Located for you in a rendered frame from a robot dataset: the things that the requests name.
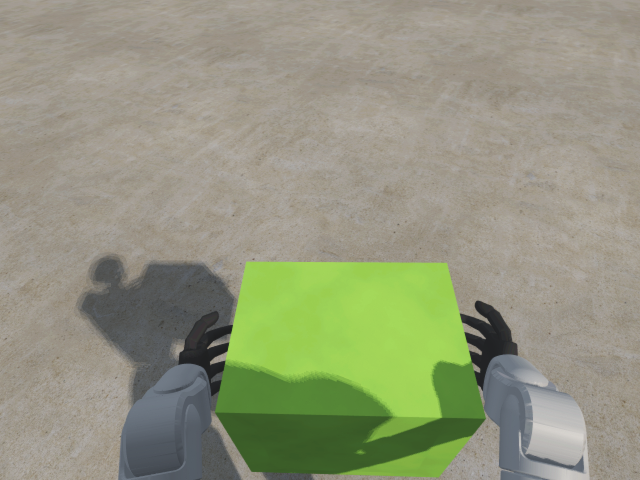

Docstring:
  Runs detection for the carton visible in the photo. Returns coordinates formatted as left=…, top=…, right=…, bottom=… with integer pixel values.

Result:
left=215, top=262, right=486, bottom=477

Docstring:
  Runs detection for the left robot forearm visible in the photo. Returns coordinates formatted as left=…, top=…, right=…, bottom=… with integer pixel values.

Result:
left=118, top=364, right=212, bottom=480

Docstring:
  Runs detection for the robot left hand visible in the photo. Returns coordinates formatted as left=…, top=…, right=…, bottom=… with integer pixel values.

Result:
left=178, top=311, right=233, bottom=397

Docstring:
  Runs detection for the right robot forearm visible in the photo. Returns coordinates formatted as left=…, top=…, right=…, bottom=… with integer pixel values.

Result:
left=483, top=354, right=590, bottom=480

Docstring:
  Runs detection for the robot right hand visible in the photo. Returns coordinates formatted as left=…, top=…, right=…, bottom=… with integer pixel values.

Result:
left=460, top=301, right=518, bottom=391

